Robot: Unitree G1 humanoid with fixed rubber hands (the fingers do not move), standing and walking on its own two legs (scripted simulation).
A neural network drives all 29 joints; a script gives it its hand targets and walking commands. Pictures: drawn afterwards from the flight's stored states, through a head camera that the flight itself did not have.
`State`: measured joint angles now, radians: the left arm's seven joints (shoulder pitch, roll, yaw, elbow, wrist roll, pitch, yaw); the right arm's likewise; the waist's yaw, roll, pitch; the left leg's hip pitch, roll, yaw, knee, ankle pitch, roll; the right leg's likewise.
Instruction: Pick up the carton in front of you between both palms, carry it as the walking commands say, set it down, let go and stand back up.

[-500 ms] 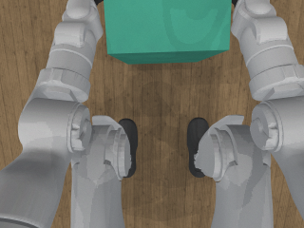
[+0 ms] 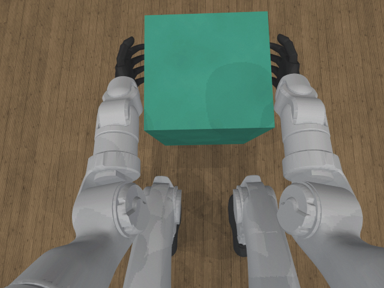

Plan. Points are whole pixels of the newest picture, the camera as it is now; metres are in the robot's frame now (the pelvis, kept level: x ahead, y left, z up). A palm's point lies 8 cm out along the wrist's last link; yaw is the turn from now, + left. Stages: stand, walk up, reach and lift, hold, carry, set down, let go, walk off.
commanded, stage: reach and lift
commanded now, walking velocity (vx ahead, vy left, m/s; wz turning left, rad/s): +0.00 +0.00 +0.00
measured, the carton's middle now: (204, 93) +0.50 +0.00 -0.13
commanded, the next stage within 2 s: none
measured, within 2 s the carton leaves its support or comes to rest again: neither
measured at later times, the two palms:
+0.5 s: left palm (87, 57) +0.46 +0.15 +0.10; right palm (339, 56) +0.46 -0.15 +0.10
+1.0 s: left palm out of the picture +0.41 +0.15 +0.25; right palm out of the picture +0.41 -0.15 +0.25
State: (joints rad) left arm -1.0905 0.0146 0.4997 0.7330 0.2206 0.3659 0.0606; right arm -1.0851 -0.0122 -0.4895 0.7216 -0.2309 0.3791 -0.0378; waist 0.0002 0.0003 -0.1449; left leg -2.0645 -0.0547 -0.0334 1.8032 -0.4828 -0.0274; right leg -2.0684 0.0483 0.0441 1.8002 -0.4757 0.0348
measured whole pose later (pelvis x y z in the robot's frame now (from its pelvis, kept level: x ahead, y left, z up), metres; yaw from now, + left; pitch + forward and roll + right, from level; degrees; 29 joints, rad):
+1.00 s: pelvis +0.09 +0.00 +0.26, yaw +0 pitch +12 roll +0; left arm -0.36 -0.14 0.33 0.50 0.21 0.41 0.03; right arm -0.34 0.15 -0.31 0.48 -0.22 0.42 -0.02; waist 0.00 0.00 -0.14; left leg -0.65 -0.03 -0.06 0.78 -0.34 -0.01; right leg -0.65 0.02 0.05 0.78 -0.34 0.01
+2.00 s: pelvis +0.11 +0.00 +0.30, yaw +0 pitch -5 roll +0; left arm -0.28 -0.16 0.25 0.30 0.28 0.65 -0.01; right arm -0.26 0.15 -0.24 0.29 -0.28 0.66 0.02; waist 0.00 0.00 0.03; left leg -0.08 -0.02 -0.06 0.38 -0.20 0.00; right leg -0.09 0.02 0.06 0.38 -0.20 0.00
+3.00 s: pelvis +0.11 +0.00 +0.30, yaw +0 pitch -3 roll +0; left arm -0.27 -0.15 0.23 0.20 0.25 0.78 0.00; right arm -0.26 0.15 -0.22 0.19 -0.25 0.79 0.01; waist 0.00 0.00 -0.07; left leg -0.18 -0.01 -0.05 0.49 -0.34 -0.01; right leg -0.18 0.02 0.05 0.48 -0.33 0.00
